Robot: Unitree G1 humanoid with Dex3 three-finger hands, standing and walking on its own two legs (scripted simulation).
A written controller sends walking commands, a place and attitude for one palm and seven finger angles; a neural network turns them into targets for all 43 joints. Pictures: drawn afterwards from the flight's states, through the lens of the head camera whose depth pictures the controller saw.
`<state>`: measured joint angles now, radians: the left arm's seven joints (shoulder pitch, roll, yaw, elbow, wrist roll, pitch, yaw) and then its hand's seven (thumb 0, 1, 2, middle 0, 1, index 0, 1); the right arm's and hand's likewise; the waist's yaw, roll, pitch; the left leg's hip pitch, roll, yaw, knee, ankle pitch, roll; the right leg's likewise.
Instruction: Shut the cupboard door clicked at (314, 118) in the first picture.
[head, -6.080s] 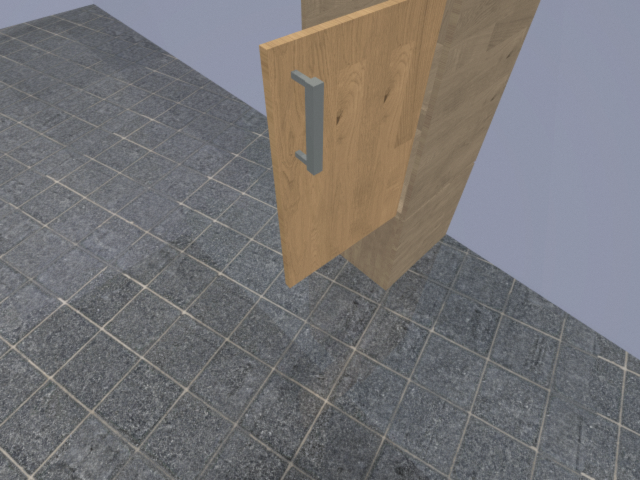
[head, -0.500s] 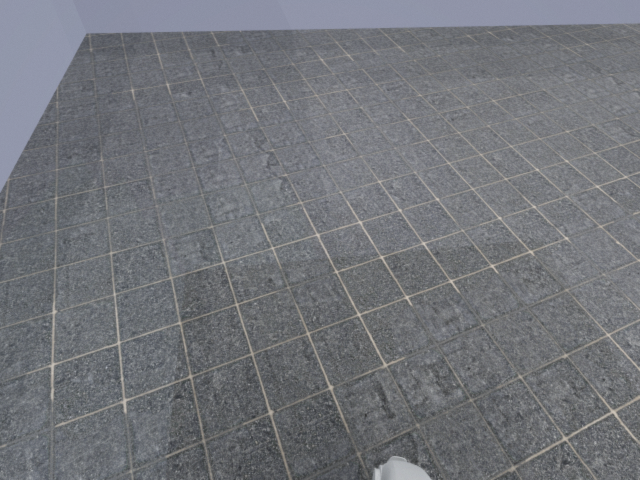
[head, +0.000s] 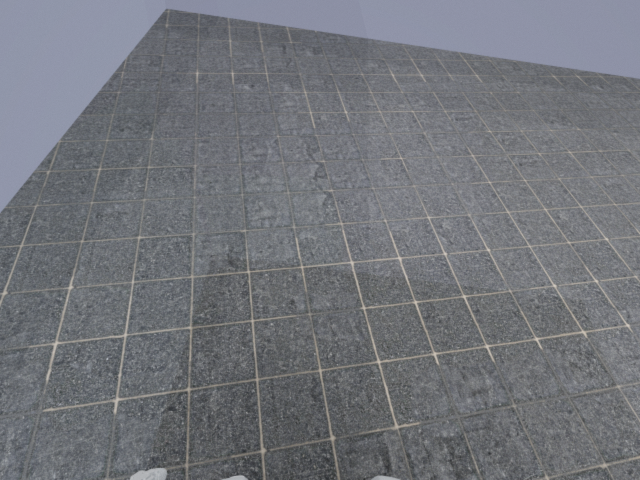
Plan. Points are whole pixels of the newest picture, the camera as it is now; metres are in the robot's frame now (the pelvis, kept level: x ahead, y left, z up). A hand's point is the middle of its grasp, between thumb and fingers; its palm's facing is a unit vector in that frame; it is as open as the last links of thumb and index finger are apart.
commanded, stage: walk to a spot facing it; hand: left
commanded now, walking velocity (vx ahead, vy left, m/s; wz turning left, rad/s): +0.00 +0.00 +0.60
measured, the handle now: out of the picture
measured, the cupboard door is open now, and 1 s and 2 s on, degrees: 86 86 86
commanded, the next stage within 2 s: none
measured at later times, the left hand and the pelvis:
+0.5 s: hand out of the picture +0.04 +0.14 -0.14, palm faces +0.29 -0.92 -0.26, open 7.4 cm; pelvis +0.04 -0.07 +0.02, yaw +19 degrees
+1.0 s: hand out of the picture +0.03 +0.18 -0.14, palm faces +0.55 -0.79 -0.26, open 7.4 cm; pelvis +0.05 -0.06 +0.02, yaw +35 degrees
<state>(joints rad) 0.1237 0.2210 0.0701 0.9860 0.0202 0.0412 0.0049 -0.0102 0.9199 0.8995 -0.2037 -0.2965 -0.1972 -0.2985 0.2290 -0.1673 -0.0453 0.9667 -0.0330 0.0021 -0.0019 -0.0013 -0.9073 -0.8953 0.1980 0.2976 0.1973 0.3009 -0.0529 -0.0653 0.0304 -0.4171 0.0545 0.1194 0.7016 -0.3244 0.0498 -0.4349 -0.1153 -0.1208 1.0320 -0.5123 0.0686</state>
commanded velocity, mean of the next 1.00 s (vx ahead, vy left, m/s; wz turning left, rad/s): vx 0.00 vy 0.00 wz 0.60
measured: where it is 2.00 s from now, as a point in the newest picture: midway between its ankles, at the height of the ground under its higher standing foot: outside the picture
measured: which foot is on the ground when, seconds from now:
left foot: down 0.00-0.28, up 0.30-0.64, down 0.66-1.00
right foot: up 0.00-0.28, down 0.30-0.66, up 0.68-1.00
